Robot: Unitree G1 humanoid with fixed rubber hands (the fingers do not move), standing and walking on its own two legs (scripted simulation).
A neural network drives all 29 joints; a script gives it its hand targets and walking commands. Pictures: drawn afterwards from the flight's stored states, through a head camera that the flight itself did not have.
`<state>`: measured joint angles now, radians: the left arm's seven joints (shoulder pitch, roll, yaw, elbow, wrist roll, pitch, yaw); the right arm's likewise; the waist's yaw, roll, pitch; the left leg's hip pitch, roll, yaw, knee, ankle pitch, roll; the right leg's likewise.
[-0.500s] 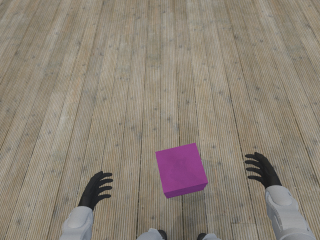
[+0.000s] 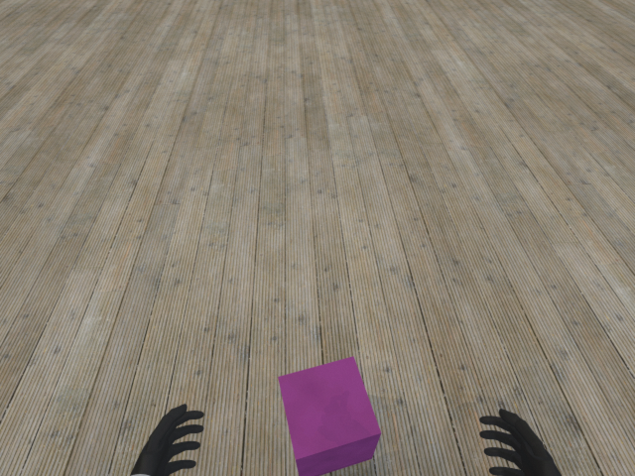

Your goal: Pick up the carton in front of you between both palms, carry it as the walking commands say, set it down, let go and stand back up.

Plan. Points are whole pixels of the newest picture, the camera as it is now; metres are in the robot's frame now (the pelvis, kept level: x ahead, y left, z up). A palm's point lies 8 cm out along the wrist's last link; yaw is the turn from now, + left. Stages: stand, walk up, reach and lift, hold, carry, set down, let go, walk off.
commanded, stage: let go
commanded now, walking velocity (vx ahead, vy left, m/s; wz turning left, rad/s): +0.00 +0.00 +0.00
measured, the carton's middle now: (326, 419) +0.40 +0.01 -0.65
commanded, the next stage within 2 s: stand in 0.24 s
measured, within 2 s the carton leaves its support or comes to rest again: neither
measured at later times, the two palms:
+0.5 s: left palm out of the picture +0.13 +0.28 -0.09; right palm out of the picture +0.12 -0.29 -0.08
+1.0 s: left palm out of the picture +0.14 +0.30 -0.10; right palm out of the picture +0.14 -0.28 -0.09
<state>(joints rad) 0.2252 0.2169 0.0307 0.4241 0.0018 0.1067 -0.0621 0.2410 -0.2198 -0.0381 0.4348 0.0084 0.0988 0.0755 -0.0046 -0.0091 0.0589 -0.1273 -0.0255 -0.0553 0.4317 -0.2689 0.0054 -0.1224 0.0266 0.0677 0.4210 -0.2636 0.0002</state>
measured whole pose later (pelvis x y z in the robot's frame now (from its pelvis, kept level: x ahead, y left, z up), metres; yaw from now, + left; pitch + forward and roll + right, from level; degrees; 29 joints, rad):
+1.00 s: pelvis +0.01 +0.01 +0.00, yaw +0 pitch -1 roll +0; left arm 0.15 0.35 0.03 0.82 0.03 0.00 0.03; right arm 0.17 -0.33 -0.04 0.78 -0.03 0.01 -0.03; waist 0.00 -0.02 0.02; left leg -0.15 -0.04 -0.05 0.49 -0.31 0.02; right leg -0.14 0.02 0.07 0.47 -0.31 0.01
